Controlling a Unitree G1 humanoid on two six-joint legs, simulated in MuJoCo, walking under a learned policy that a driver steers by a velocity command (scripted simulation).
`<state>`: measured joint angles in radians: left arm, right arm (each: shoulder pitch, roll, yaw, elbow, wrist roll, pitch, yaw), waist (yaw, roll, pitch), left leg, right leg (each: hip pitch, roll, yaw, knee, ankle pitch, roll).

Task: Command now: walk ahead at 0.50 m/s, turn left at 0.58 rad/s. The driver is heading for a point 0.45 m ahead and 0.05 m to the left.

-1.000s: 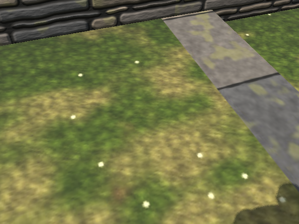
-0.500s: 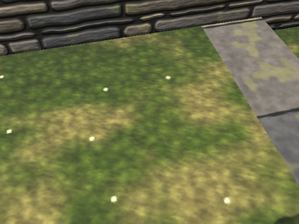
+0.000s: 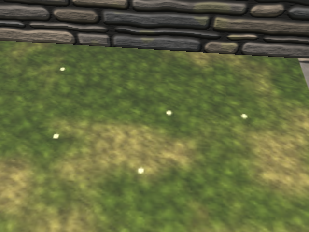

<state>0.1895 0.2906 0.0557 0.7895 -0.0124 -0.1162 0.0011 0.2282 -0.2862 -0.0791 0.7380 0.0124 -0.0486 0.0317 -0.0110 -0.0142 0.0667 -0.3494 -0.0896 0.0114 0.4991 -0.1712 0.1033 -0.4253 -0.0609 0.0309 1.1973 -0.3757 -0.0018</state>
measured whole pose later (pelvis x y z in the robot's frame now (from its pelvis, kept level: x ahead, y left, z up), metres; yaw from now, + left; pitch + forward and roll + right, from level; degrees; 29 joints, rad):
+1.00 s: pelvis +0.40 +0.02 +0.00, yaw +19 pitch +0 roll +0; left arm 0.18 0.26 0.01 0.92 0.01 -0.01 0.00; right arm 0.11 -0.22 -0.03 0.68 -0.01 0.00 0.00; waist 0.03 -0.01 0.01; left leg -0.33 -0.03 -0.02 0.54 -0.22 0.03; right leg -0.14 -0.04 -0.02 0.51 -0.37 0.04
